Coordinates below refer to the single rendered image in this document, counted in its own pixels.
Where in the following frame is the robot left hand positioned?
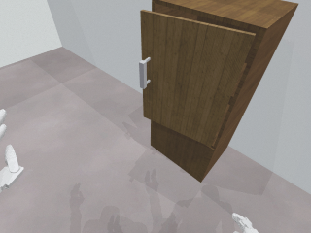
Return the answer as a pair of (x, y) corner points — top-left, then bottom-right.
(0, 109), (24, 193)

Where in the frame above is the cupboard door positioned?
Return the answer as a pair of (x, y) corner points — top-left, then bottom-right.
(140, 10), (256, 147)

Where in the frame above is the robot right hand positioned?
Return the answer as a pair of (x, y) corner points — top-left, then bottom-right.
(232, 213), (259, 233)

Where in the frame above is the handle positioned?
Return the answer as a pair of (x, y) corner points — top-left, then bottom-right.
(139, 57), (151, 89)

